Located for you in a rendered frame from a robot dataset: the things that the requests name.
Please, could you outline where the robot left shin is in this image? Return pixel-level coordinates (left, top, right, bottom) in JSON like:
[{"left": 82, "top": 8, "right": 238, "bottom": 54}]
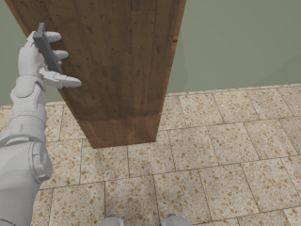
[{"left": 107, "top": 213, "right": 118, "bottom": 218}]

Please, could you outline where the robot left upper arm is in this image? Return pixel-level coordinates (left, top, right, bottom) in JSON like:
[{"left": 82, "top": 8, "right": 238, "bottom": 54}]
[{"left": 0, "top": 141, "right": 53, "bottom": 226}]

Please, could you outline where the left robot forearm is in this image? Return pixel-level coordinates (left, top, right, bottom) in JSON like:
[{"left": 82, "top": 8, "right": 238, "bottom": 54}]
[{"left": 0, "top": 75, "right": 47, "bottom": 148}]

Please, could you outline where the robot right shin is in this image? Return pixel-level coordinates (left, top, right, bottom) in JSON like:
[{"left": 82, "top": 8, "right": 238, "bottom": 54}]
[{"left": 166, "top": 213, "right": 176, "bottom": 218}]

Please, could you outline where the robot shin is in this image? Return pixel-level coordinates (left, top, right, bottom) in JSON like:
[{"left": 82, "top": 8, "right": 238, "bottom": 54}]
[
  {"left": 166, "top": 213, "right": 176, "bottom": 218},
  {"left": 107, "top": 213, "right": 118, "bottom": 218}
]

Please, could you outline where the robot left hand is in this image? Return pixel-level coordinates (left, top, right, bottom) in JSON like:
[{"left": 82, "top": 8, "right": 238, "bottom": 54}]
[{"left": 18, "top": 31, "right": 82, "bottom": 89}]

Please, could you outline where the handle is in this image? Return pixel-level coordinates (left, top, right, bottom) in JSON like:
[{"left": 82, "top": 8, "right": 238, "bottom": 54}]
[{"left": 32, "top": 23, "right": 63, "bottom": 75}]

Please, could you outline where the cupboard door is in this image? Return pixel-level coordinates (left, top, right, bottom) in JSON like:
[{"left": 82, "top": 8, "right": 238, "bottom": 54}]
[{"left": 9, "top": 0, "right": 181, "bottom": 121}]

